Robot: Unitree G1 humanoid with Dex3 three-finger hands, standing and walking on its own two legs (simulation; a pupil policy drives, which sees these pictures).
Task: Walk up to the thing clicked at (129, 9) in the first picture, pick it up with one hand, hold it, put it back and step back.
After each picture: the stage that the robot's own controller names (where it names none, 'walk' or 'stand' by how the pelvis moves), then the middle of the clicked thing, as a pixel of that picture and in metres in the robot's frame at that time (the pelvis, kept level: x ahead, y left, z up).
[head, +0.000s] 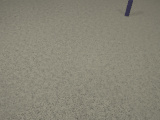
stand; (128, 8) +2.27 -0.73 -0.66
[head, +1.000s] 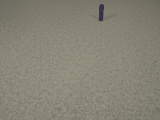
walk; (101, 12) +2.23 -0.15 -0.63
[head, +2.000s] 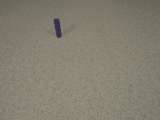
walk; (57, 28) +1.65 +0.35 -0.65
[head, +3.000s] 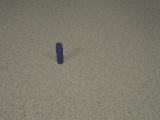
walk; (59, 53) +1.15 +0.27 -0.63
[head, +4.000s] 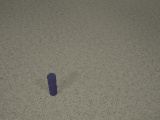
walk; (52, 85) +0.76 +0.22 -0.64
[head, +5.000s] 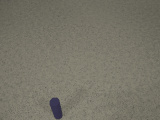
walk; (56, 109) +0.52 +0.19 -0.63
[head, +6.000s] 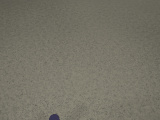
stand; out of the picture +0.46 +0.18 -0.65
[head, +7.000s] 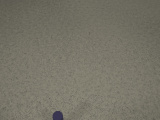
stand; out of the picture +0.47 +0.18 -0.66
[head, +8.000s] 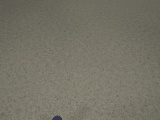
stand; out of the picture +0.46 +0.17 -0.66
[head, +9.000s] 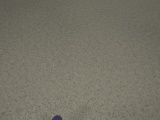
stand; out of the picture +0.46 +0.18 -0.66
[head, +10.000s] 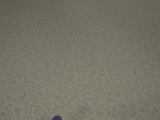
stand; out of the picture +0.45 +0.18 -0.66
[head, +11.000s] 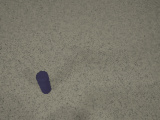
go down; (44, 83) +0.50 +0.18 -0.50
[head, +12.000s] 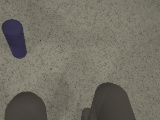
go down; (16, 42) +0.55 +0.21 -0.26
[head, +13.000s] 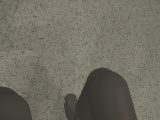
close in; out of the picture +0.54 +0.25 -0.19
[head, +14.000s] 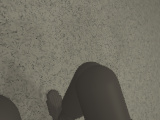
close; out of the picture +0.53 +0.28 -0.17
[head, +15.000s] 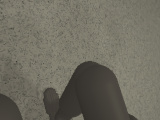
lift; out of the picture +0.49 +0.25 -0.18
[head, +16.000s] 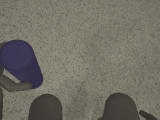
lift; (27, 70) +0.36 +0.18 -0.02
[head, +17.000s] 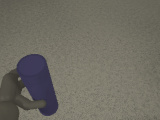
hold; (42, 90) +0.31 +0.14 +0.08
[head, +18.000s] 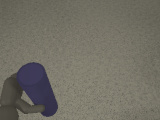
hold; (41, 94) +0.31 +0.14 +0.04
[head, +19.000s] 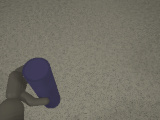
crouch; (45, 87) +0.34 +0.13 +0.01
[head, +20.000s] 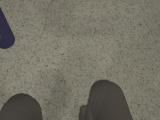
crouch; out of the picture +0.52 +0.19 -0.04
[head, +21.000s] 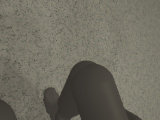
lower; out of the picture +0.49 +0.25 -0.18
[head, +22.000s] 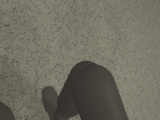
lower; out of the picture +0.50 +0.26 -0.18
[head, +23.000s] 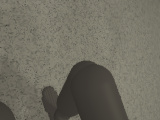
lower; out of the picture +0.50 +0.26 -0.19
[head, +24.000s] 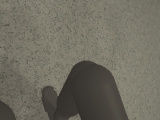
lower; out of the picture +0.49 +0.26 -0.19
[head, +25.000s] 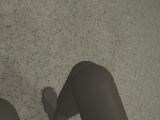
draw back; out of the picture +0.50 +0.23 -0.19
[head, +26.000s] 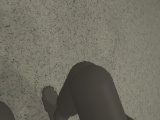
rise; out of the picture +0.49 +0.23 -0.19
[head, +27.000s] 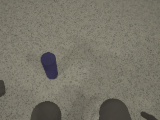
walk; (50, 67) +0.50 +0.14 -0.37
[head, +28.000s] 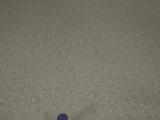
stand; out of the picture +0.43 +0.12 -0.60
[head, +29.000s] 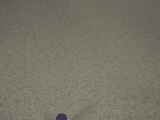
stand; out of the picture +0.44 +0.12 -0.60
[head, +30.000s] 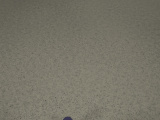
stand; out of the picture +0.44 +0.12 -0.64
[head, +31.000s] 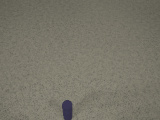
walk; (67, 111) +0.47 +0.08 -0.63
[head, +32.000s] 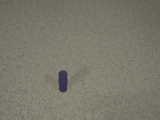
walk; (63, 82) +0.69 +0.11 -0.64
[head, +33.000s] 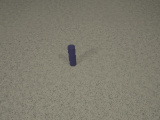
walk; (72, 56) +1.04 +0.17 -0.63
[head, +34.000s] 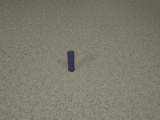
stand; (71, 61) +1.06 +0.12 -0.65
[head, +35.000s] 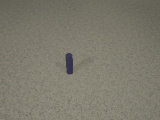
stand; (69, 64) +1.07 +0.13 -0.66
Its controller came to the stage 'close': yes
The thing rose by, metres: 0.69
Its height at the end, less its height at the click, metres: +0.00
